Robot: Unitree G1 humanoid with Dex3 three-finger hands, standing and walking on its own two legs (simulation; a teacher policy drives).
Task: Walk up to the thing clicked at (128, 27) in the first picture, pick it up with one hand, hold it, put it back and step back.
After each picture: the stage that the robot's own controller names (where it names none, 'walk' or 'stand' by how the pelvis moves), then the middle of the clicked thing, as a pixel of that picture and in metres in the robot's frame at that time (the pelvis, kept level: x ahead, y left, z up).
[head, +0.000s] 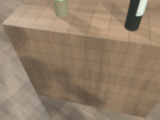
stand; (137, 3) +0.68 -0.23 +0.12
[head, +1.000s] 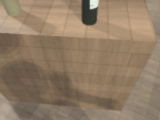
walk; out of the picture +0.66 +0.01 +0.15
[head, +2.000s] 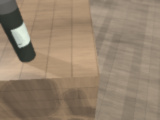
stand; (16, 32) +0.48 +0.27 +0.13
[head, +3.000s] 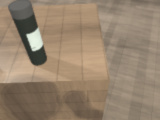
stand; (30, 36) +0.49 +0.22 +0.12
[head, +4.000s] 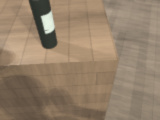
stand; (43, 19) +0.56 +0.18 +0.14
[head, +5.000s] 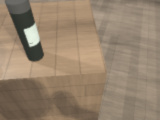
stand; (27, 32) +0.51 +0.22 +0.13
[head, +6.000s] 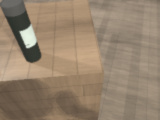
stand; (24, 34) +0.51 +0.23 +0.12
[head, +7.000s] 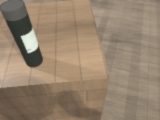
stand; (25, 38) +0.47 +0.22 +0.12
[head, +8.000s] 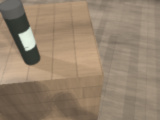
stand; (23, 36) +0.49 +0.23 +0.12
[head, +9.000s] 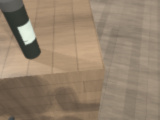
rise first; (22, 29) +0.50 +0.24 +0.12
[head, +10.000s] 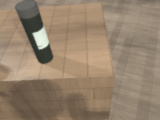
go down; (37, 35) +0.49 +0.22 +0.12
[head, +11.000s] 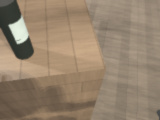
go down; (13, 27) +0.49 +0.20 +0.13
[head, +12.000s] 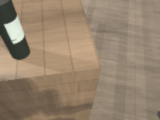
approach; (9, 27) +0.49 +0.21 +0.14
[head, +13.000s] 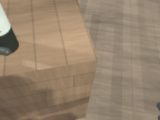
close in; out of the picture +0.49 +0.23 +0.17
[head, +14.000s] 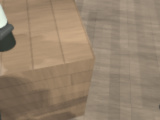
lift; out of the picture +0.51 +0.23 +0.18
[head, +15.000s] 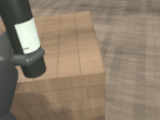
lift; (23, 33) +0.35 +0.16 +0.28
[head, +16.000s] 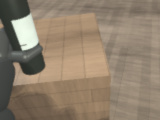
hold; (20, 29) +0.34 +0.17 +0.30
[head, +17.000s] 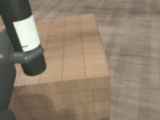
hold; (22, 31) +0.34 +0.16 +0.29
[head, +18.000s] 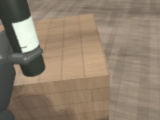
hold; (21, 32) +0.34 +0.17 +0.29
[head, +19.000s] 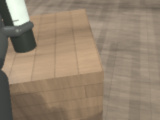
crouch; (12, 8) +0.43 +0.19 +0.31
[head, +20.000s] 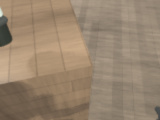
lower; out of the picture +0.52 +0.23 +0.23
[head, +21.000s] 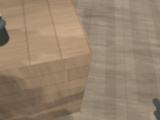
lower; out of the picture +0.52 +0.23 +0.18
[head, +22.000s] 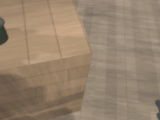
lower; out of the picture +0.52 +0.23 +0.18
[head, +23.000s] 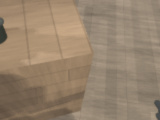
lower; out of the picture +0.52 +0.23 +0.18
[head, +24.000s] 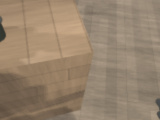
rest; out of the picture +0.53 +0.24 +0.18
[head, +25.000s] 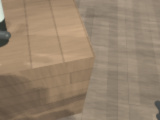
withdraw; out of the picture +0.52 +0.22 +0.18
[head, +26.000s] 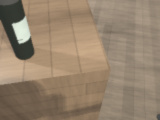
sink last; (16, 26) +0.48 +0.21 +0.16
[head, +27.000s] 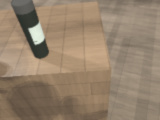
stand; (33, 31) +0.52 +0.24 +0.14
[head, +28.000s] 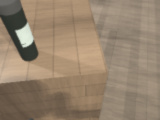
stand; (20, 32) +0.48 +0.23 +0.14
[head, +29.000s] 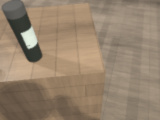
stand; (25, 35) +0.51 +0.24 +0.12
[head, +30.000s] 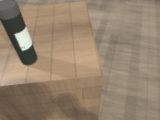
stand; (19, 36) +0.50 +0.25 +0.12
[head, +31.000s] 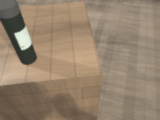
stand; (19, 36) +0.50 +0.25 +0.12
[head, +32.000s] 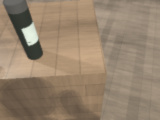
stand; (26, 31) +0.52 +0.23 +0.12
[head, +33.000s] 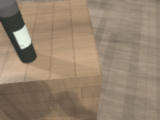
stand; (18, 34) +0.50 +0.25 +0.12
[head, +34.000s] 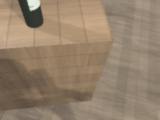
walk; out of the picture +0.58 +0.20 +0.13
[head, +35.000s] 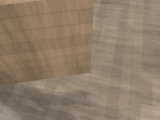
walk; out of the picture +0.88 +0.27 +0.15
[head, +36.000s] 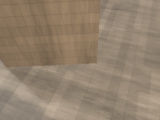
stand; out of the picture +1.17 +0.19 +0.14
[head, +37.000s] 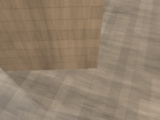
stand; out of the picture +1.11 +0.18 +0.12
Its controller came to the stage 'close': yes
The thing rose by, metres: 0.19
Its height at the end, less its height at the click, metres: +0.00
